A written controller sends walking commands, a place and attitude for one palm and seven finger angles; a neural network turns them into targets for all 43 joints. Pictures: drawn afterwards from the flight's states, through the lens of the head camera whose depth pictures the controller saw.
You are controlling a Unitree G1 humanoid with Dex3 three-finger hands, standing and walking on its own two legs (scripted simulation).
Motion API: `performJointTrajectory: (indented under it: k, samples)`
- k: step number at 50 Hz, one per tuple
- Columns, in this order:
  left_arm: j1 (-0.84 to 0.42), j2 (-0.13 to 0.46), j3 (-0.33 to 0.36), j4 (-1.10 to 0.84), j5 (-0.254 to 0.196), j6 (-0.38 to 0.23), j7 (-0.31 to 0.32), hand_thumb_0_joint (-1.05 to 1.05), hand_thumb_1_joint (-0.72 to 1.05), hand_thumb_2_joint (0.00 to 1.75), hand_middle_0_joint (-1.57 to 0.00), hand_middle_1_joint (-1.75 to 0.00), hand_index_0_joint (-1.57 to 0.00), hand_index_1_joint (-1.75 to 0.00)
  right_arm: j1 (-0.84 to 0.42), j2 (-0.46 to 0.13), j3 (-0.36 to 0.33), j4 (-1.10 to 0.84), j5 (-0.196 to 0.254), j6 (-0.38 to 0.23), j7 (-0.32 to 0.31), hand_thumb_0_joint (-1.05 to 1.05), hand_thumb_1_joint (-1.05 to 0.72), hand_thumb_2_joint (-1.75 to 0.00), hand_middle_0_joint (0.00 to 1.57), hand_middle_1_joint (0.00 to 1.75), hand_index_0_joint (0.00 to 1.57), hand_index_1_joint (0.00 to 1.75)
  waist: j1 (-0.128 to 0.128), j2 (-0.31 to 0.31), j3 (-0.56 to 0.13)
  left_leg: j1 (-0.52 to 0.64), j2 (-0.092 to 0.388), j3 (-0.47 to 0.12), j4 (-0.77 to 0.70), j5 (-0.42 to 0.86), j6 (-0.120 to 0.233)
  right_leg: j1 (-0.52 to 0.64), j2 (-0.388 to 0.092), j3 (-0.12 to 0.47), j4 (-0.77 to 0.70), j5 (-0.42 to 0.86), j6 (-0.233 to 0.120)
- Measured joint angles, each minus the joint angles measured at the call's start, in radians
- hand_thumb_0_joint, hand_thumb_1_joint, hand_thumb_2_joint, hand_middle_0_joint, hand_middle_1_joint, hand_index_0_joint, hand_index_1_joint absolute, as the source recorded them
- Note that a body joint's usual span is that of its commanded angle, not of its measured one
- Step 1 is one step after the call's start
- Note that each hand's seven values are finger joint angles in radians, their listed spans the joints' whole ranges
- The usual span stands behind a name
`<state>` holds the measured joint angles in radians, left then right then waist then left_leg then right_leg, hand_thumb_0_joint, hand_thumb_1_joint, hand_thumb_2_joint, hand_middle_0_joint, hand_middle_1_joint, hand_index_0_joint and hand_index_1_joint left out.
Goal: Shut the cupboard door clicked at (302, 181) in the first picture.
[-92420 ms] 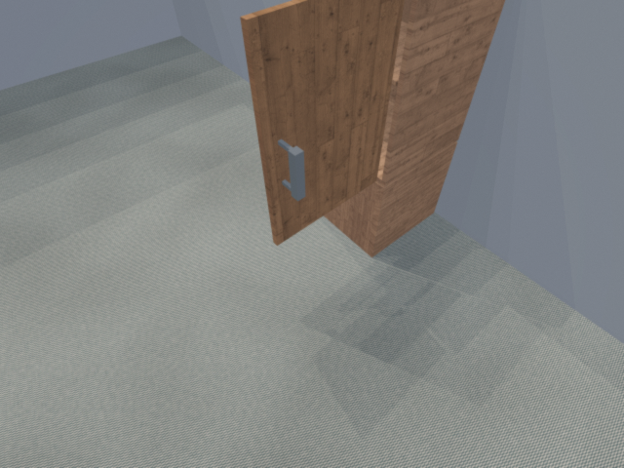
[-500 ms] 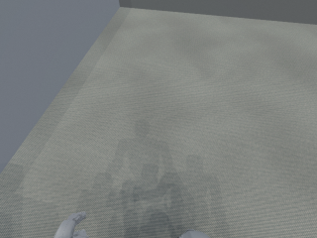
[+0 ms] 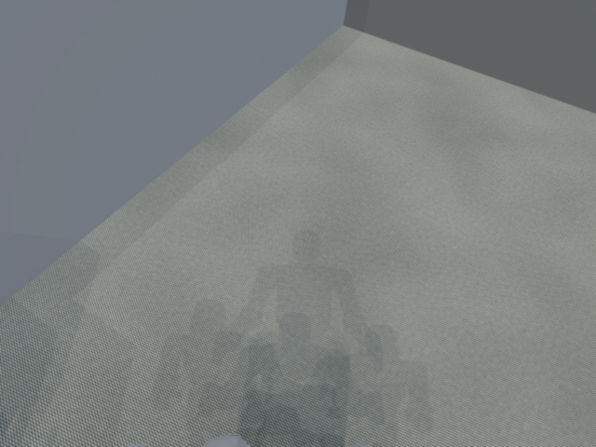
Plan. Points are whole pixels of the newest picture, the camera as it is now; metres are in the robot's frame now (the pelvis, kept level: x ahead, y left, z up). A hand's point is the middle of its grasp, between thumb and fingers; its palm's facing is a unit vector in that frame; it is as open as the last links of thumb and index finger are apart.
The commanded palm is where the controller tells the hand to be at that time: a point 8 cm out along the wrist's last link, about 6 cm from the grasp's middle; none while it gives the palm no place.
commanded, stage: turn to face it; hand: left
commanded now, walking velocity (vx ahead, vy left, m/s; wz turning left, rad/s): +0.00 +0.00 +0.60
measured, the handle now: out of the picture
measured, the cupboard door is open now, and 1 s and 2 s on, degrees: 34 34 34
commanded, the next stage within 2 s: none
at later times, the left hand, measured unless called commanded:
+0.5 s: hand out of the picture +0.04 +0.14 -0.13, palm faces +0.26 -0.92 -0.28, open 7.3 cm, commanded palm none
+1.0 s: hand out of the picture -0.10 +0.18 -0.15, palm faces +0.59 -0.76 -0.26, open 7.3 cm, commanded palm none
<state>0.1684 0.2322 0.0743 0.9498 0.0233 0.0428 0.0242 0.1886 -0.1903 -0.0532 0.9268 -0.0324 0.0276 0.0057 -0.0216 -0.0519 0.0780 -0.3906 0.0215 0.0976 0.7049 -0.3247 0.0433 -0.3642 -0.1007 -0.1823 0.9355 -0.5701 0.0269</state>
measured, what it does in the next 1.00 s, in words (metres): steps on the spot, turning left: right foot, then left foot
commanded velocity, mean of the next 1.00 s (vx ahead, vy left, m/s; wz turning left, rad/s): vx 0.00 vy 0.00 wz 0.60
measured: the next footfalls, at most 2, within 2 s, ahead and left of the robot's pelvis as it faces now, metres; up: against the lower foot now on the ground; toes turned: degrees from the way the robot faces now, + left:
right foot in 0.38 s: +0.06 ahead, -0.17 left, +0.00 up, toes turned +11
left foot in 0.82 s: -0.05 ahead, +0.06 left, +0.00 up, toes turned +36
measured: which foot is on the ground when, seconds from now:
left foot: down 0.00-0.38, up 0.40-0.80, down 0.82-1.00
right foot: up 0.00-0.36, down 0.38-0.82, up 0.84-1.00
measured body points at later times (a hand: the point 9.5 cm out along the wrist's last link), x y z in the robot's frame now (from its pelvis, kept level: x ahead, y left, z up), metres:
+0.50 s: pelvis +0.00 -0.07 +0.02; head +0.05 -0.09 +0.46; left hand +0.02 +0.19 -0.10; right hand +0.15 -0.31 -0.14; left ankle -0.04 +0.07 -0.63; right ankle +0.02 -0.17 -0.72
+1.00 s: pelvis -0.02 -0.04 +0.02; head +0.02 +0.02 +0.46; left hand -0.13 +0.22 -0.13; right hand +0.22 -0.18 -0.11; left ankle -0.08 +0.03 -0.72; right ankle +0.04 -0.19 -0.64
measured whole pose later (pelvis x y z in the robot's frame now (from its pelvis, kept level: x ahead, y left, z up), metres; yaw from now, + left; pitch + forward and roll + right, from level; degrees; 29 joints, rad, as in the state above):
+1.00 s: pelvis -0.02 -0.04 +0.02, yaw +36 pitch +2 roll -1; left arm 0.18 0.28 0.07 0.93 0.02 0.07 0.01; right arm 0.13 -0.22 -0.04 0.88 -0.03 0.03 -0.01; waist 0.01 -0.04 0.10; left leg -0.28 -0.01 0.00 0.53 -0.29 0.04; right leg -0.49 -0.09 -0.04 1.12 -0.45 0.09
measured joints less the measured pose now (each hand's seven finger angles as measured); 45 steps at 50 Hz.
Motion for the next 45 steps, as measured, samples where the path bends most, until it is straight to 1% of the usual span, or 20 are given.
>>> performJointTrajectory:
  k: [2,3,6,11,15,17,18,19,21,22,25,28,33,37,39,40,41,42,43,45]
  samples:
    - [0.002,0.018,0.009,0.007,0.004,0.014,-0.002,-0.01,0.92,0.9,-0.2,-0.3,-0.2,-0.3,-0.003,-0.008,0.003,-0.014,-0.002,-0.005,-0.009,0.0,-0.91,-0.9,0.2,0.3,0.19,0.3,0.004,0.008,0.002,0.005,-0.009,-0.013,-0.033,0.008,0.007,-0.07,0.023,0.072,0.132,0.023,0.014]
    - [0.001,0.023,0.011,0.008,0.005,0.017,-0.005,0.0,0.92,0.9,-0.2,-0.3,-0.2,-0.3,-0.003,-0.014,0.004,-0.018,-0.002,-0.006,-0.014,0.0,-0.91,-0.9,0.2,0.3,0.2,0.3,0.006,0.017,0.003,0.011,-0.013,-0.023,-0.059,0.025,0.002,-0.095,0.03,0.098,0.171,0.051,0.021]
    - [-0.002,0.035,0.012,-0.002,0.003,0.013,-0.011,0.0,0.92,0.9,-0.2,-0.3,-0.2,-0.3,-0.002,-0.031,0.008,-0.022,0.0,-0.007,-0.021,0.0,-0.91,-0.9,0.2,0.3,0.2,0.3,0.014,0.042,0.009,0.037,-0.022,-0.052,-0.137,0.074,0.004,-0.135,0.037,0.154,0.195,0.119,0.04]
    - [-0.016,0.044,0.008,-0.027,0.0,0.011,-0.012,0.0,0.92,0.9,-0.2,-0.3,-0.2,-0.3,0.004,-0.041,0.009,-0.016,0.001,0.001,-0.015,0.0,-0.91,-0.9,0.2,0.3,0.2,0.3,0.014,0.065,0.006,0.06,-0.028,-0.107,-0.199,0.117,-0.011,-0.117,0.042,0.192,0.075,0.142,0.056]
    - [-0.039,0.033,-0.003,-0.047,-0.004,0.01,-0.014,0.0,0.91,0.9,-0.2,-0.3,-0.2,-0.3,0.004,-0.047,0.002,-0.015,0.0,0.016,-0.006,0.0,-0.91,-0.9,0.2,0.3,0.2,0.3,0.002,0.078,0.005,0.048,-0.033,-0.16,-0.193,0.127,-0.036,-0.055,0.061,0.19,-0.084,0.139,0.05]
    - [-0.046,0.02,-0.011,-0.059,-0.006,0.002,-0.016,0.0,0.91,0.9,-0.2,-0.3,-0.2,-0.3,0.003,-0.053,-0.005,-0.016,0.001,0.025,-0.004,0.0,-0.91,-0.9,0.21,0.3,0.2,0.3,-0.003,0.089,0.003,0.029,-0.038,-0.19,-0.169,0.123,-0.053,-0.002,0.078,0.181,-0.2,0.176,0.043]
    - [-0.043,0.015,-0.015,-0.067,-0.006,-0.006,-0.017,0.0,0.91,0.9,-0.2,-0.3,-0.2,-0.3,0.005,-0.057,-0.009,-0.018,0.004,0.03,-0.003,0.0,-0.91,-0.9,0.21,0.3,0.2,0.3,-0.003,0.091,-0.002,0.013,-0.045,-0.203,-0.147,0.116,-0.062,0.036,0.082,0.175,-0.284,0.215,0.039]
    - [-0.036,0.011,-0.019,-0.076,-0.002,-0.018,-0.017,0.0,0.91,0.9,-0.2,-0.3,-0.2,-0.3,0.008,-0.059,-0.015,-0.02,0.009,0.034,-0.001,0.0,-0.91,-0.9,0.21,0.3,0.2,0.3,0.0,0.086,-0.012,-0.013,-0.054,-0.206,-0.105,0.083,-0.065,0.064,0.076,0.174,-0.355,0.228,0.018]
    - [-0.03,-0.018,-0.031,-0.074,0.004,-0.028,-0.012,0.0,0.91,0.9,-0.2,-0.3,-0.2,-0.3,-0.006,-0.076,-0.03,-0.01,0.011,0.045,0.0,0.0,-0.91,-0.9,0.2,0.3,0.2,0.3,0.0,0.109,-0.002,-0.077,-0.062,-0.206,0.085,-0.086,-0.072,0.06,0.075,0.146,-0.33,0.235,-0.021]
    - [-0.023,-0.032,-0.038,-0.072,0.005,-0.029,-0.011,0.0,0.91,0.9,-0.2,-0.3,-0.2,-0.3,-0.01,-0.084,-0.036,-0.007,0.009,0.05,0.001,0.0,-0.91,-0.9,0.2,0.3,0.2,0.3,-0.004,0.115,0.0,-0.11,-0.067,-0.193,0.197,-0.123,-0.074,0.07,0.067,0.129,-0.332,0.239,-0.031]
    - [0.009,-0.06,-0.05,-0.063,0.003,-0.028,-0.01,0.0,0.91,0.9,-0.21,-0.3,-0.21,-0.3,-0.02,-0.094,-0.043,-0.002,0.006,0.056,0.01,0.01,-0.91,-0.9,0.2,0.3,0.2,0.3,-0.009,0.108,-0.001,-0.169,-0.054,-0.137,0.438,-0.105,-0.093,0.103,0.039,0.098,-0.376,0.261,-0.04]
    - [0.031,-0.072,-0.055,-0.054,0.002,-0.028,-0.01,0.0,0.91,0.9,-0.21,-0.3,-0.21,-0.3,-0.022,-0.089,-0.041,-0.005,0.009,0.056,0.018,0.0,-0.91,-0.9,0.2,0.3,0.19,0.3,-0.018,0.089,-0.002,-0.168,-0.025,-0.109,0.495,-0.062,-0.112,0.127,0.017,0.057,-0.413,0.274,-0.041]
    - [0.044,-0.061,-0.044,-0.053,0.005,-0.039,-0.006,0.0,0.92,0.9,-0.21,-0.3,-0.21,-0.3,-0.028,-0.075,-0.033,0.005,0.011,0.064,0.02,0.0,-0.91,-0.9,0.2,0.3,0.19,0.3,-0.001,0.059,0.006,-0.091,0.009,-0.081,0.351,-0.098,-0.125,0.141,-0.016,-0.02,-0.422,0.267,-0.039]
    - [0.056,-0.038,-0.034,-0.051,0.012,-0.041,-0.008,0.0,0.92,0.9,-0.21,-0.3,-0.21,-0.3,-0.057,-0.064,-0.022,0.001,0.015,0.06,0.019,0.01,-0.91,-0.9,0.2,0.3,0.19,0.3,0.027,0.035,0.02,-0.007,0.012,-0.042,0.157,-0.141,-0.113,0.129,-0.049,-0.068,-0.38,0.242,-0.024]
    - [0.063,-0.02,-0.027,-0.044,0.013,-0.038,-0.01,0.0,0.91,0.9,-0.21,-0.3,-0.21,-0.3,-0.072,-0.058,-0.016,-0.012,0.017,0.05,0.02,0.01,-0.91,-0.9,0.2,0.3,0.19,0.3,0.034,0.023,0.024,0.039,0.006,-0.022,0.047,-0.111,-0.102,0.118,-0.069,-0.092,-0.342,0.221,-0.011]
    - [0.069,-0.011,-0.022,-0.04,0.011,-0.034,-0.01,0.0,0.91,0.9,-0.21,-0.3,-0.21,-0.3,-0.076,-0.057,-0.013,-0.02,0.018,0.043,0.021,0.01,-0.91,-0.9,0.2,0.3,0.19,0.3,0.036,0.018,0.023,0.069,0.003,-0.013,-0.025,-0.064,-0.097,0.11,-0.079,-0.103,-0.315,0.206,-0.002]
    - [0.079,-0.002,-0.018,-0.038,0.007,-0.029,-0.012,0.0,0.91,0.9,-0.21,-0.3,-0.21,-0.3,-0.077,-0.058,-0.011,-0.031,0.017,0.033,0.023,0.01,-0.91,-0.9,0.2,0.3,0.19,0.3,0.037,0.017,0.016,0.097,0.0,-0.014,-0.095,-0.006,-0.078,0.094,-0.089,-0.112,-0.275,0.185,0.008]
    - [0.078,0.012,-0.012,-0.031,0.003,-0.019,-0.012,0.0,0.91,0.9,-0.21,-0.3,-0.21,-0.3,-0.083,-0.051,-0.011,-0.037,0.014,0.022,0.022,0.01,-0.91,-0.9,0.2,0.3,0.19,0.3,0.036,0.003,0.016,0.087,-0.013,-0.018,-0.086,-0.006,-0.051,0.064,-0.095,-0.085,-0.204,0.124,0.024]
    - [0.072,0.024,-0.008,-0.023,0.002,-0.003,-0.01,0.0,0.91,0.9,-0.21,-0.3,-0.21,-0.3,-0.088,-0.044,-0.007,-0.041,0.013,0.015,0.02,0.0,-0.91,-0.9,0.2,0.3,0.19,0.3,0.039,-0.007,0.02,0.077,-0.021,-0.023,-0.066,-0.02,-0.03,0.026,-0.081,-0.032,-0.115,0.059,0.031]
    - [0.06,0.041,-0.002,-0.014,0.003,0.022,-0.006,0.0,0.91,0.9,-0.21,-0.3,-0.21,-0.3,-0.085,-0.034,0.004,-0.048,0.009,0.005,0.01,0.0,-0.91,-0.9,0.2,0.3,0.19,0.3,0.041,-0.012,0.021,0.079,-0.027,-0.038,-0.07,-0.03,-0.009,-0.04,-0.04,0.048,0.04,0.018,0.037]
